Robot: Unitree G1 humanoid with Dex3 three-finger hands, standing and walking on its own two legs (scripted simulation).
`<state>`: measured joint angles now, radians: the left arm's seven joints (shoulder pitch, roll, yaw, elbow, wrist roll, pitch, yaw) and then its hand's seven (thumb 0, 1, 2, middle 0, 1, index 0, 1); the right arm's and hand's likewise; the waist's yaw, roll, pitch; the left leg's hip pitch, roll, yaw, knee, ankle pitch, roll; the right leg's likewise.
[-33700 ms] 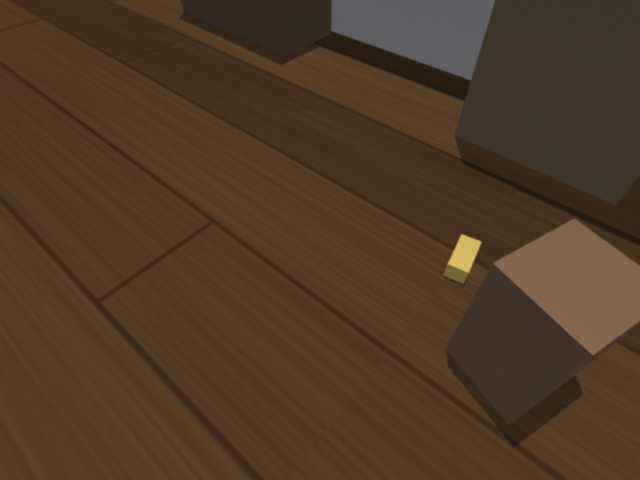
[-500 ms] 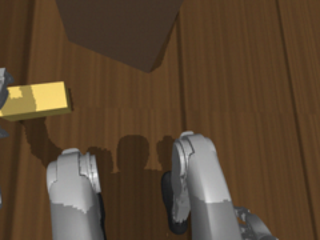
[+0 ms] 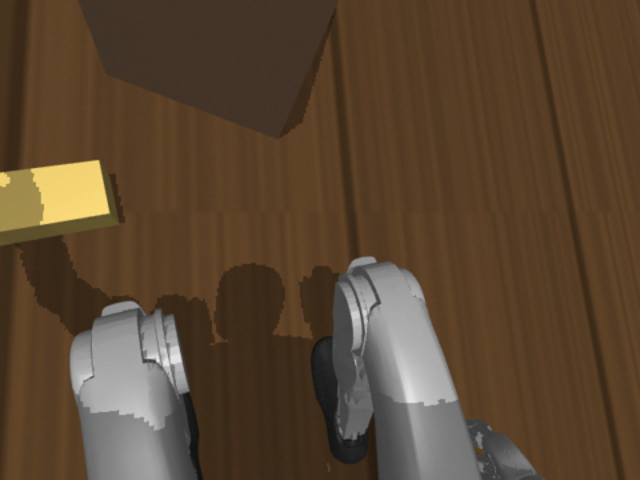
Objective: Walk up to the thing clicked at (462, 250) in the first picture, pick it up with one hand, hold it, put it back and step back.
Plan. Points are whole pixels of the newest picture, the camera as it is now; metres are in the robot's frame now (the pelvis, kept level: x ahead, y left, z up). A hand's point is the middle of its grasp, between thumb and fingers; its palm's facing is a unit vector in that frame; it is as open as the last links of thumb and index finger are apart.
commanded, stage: rise first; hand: left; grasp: from above
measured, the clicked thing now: (43, 203) +0.48 +0.30 -0.28
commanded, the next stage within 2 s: approach in 0.72 s
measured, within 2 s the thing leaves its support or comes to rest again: neither
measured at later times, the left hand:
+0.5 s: hand out of the picture +0.44 +0.34 -0.16, palm faces -0.45 -0.09 -0.89, open 14.0 cm
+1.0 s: hand out of the picture +0.44 +0.33 -0.17, palm faces -0.46 -0.06 -0.89, open 14.0 cm
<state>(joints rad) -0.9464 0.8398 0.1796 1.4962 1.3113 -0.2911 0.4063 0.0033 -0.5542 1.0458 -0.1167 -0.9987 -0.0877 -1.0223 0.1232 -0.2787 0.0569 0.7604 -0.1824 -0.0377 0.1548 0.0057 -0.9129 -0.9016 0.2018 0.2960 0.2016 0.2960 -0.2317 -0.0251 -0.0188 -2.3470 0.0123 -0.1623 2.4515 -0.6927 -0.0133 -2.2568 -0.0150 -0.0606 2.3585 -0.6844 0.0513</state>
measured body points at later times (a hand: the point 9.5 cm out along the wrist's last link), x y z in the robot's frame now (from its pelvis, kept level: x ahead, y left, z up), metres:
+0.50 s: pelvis +0.00 +0.00 +0.01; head +0.24 +0.08 +0.38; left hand +0.46 +0.34 -0.11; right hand +0.07 -0.27 -0.10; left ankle +0.07 +0.13 -0.29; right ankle +0.10 -0.13 -0.29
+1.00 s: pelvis +0.00 +0.00 +0.00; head +0.24 +0.08 +0.37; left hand +0.46 +0.33 -0.12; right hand +0.05 -0.27 -0.10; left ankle +0.07 +0.13 -0.29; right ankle +0.10 -0.13 -0.29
